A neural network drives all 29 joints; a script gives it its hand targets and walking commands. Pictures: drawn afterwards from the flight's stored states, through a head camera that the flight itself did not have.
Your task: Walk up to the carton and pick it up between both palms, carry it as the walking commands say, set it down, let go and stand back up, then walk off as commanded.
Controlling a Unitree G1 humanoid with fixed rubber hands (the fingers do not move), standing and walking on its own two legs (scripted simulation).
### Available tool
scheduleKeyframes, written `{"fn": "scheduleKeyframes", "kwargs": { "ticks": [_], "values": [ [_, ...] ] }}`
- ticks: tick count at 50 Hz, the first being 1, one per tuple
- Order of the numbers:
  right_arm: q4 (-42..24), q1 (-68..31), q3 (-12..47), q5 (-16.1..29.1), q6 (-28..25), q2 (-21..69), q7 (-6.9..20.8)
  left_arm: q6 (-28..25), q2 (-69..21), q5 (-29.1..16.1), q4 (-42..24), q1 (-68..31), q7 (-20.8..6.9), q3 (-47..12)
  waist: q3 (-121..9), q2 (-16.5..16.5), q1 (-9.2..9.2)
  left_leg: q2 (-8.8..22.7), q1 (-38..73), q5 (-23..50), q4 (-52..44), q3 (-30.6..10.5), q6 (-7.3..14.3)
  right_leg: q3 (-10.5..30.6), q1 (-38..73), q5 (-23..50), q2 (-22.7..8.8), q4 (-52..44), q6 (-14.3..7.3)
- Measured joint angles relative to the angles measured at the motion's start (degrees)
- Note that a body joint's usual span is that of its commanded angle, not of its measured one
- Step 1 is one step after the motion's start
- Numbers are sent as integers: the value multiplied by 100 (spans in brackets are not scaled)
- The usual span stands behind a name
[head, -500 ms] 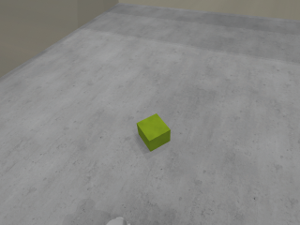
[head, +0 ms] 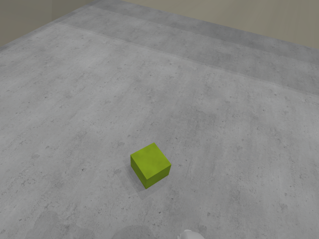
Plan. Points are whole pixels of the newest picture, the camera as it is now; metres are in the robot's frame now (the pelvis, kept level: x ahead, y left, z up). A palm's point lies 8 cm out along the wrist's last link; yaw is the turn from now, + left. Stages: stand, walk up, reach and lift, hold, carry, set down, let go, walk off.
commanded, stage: walk up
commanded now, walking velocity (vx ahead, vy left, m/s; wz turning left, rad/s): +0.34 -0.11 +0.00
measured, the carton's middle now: (150, 165) +0.69 -0.02 -0.71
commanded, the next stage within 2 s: none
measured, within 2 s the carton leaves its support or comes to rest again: neither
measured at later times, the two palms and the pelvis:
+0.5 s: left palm out of the picture +0.11 +0.21 -0.11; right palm (250, 237) +0.17 -0.29 -0.16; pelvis +0.15 -0.04 +0.00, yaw +1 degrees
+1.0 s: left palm (56, 235) +0.19 +0.26 -0.15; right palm (235, 227) +0.19 -0.24 -0.13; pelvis +0.17 +0.01 +0.00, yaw +4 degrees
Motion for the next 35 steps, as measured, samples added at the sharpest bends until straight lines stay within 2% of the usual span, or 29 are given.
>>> {"fn": "scheduleKeyframes", "kwargs": {
  "ticks": [5,9,10,11,13,14,16,19,25,29,32,34,35],
  "values": [
    [176,338,-3,-46,65,6,-56,61,-183,-53,-75,-435,-65,-104,41,65,-130,43,594,-147,-353,58,-120,-133,244,408,14,-1663,53],
    [311,421,-14,-62,150,64,-101,-43,-317,-75,-94,-571,7,-151,-29,143,-207,27,753,-523,-134,90,-283,-326,804,380,108,-2699,-23],
    [331,464,-11,-52,170,84,-102,-103,-315,-66,-86,-557,30,-156,-75,140,-209,21,698,-717,116,70,-330,-378,1031,446,116,-3011,-75],
    [344,456,-5,-35,192,82,-99,-178,-331,-29,-51,-544,58,-138,-83,193,-180,67,530,-964,579,40,-291,-418,1077,693,145,-3061,-268],
    [322,298,-25,-43,301,47,-92,-223,-372,-10,54,-426,118,-152,-43,350,-146,35,-71,-1533,2051,-259,-199,-477,1049,494,175,-2783,-460],
    [300,213,-50,-54,354,17,-74,-211,-375,-11,115,-300,145,-163,-41,401,-128,-17,-372,-1592,2732,-355,-193,-488,1126,386,161,-2797,-479],
    [263,54,-106,-61,424,-47,-36,-189,-370,-17,244,-12,189,-137,-52,478,-44,-37,-843,-1328,3517,-378,-216,-485,1352,347,133,-3029,-440],
    [221,-147,-140,-80,531,-114,22,-212,-346,-13,393,403,210,-101,-83,513,141,14,-1351,-819,3827,-346,-230,-460,1618,426,80,-3387,-405],
    [114,-477,-115,-101,691,-176,85,-245,-395,-5,580,1100,228,-148,-153,479,402,37,-1795,-115,3305,-412,-279,-428,1937,449,-13,-3792,-325],
    [-32,-814,9,6,674,-108,-45,-235,-514,-56,740,1194,250,-234,-62,457,458,-46,-1475,-197,2058,-551,-274,-446,2056,417,41,-3833,-259],
    [-94,-956,17,47,621,-2,-127,-151,-575,-66,809,1099,265,-230,-89,419,445,-113,-1070,-110,1153,-396,-276,-518,2007,242,79,-3580,-159],
    [-137,-938,-22,34,614,3,-132,-56,-564,-51,726,1013,320,-220,-161,427,432,-143,-797,153,682,-258,-200,-598,1864,-2,75,-3183,-54],
    [-128,-950,-48,22,616,35,-128,-4,-509,-43,669,929,354,-218,-153,315,427,-223,-827,131,753,-225,-52,-579,1763,-139,-23,-2932,-9]
  ]
}}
